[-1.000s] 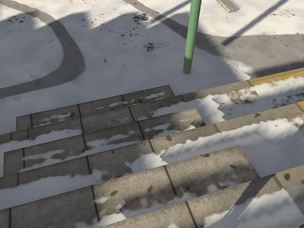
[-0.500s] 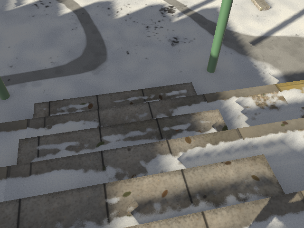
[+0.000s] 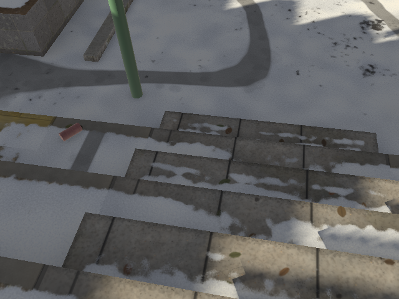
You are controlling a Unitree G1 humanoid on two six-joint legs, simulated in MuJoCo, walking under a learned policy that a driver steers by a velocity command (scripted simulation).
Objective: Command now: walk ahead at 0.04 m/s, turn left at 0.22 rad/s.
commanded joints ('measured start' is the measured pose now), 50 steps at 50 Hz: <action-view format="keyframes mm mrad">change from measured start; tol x64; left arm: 1 -67 88 -7 -4 -28 -32 -32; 50 149 67 -23 257 72 -75 23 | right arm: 1 117 -5 1 34 -16 5 55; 50 102 58 52 135 -39 -32 56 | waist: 1 -82 -113 -4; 50 -70 -43 67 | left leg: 1 139 145 73 -320 -21 -22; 16 1205 370 -360 -993 -58 512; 24 717 204 71 -999 -5 375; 36 725 204 -66 -530 -52 309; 41 -355 -90 35 817 -754 149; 50 162 164 71 -242 268 185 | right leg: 1 -9 -182 227 -136 -333 -51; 26 -478 -121 200 347 510 17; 36 -141 -117 118 -46 399 29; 40 1210 -396 429 323 1101 -372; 43 502 -351 442 -23 81 -235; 50 -162 -202 274 8 219 -232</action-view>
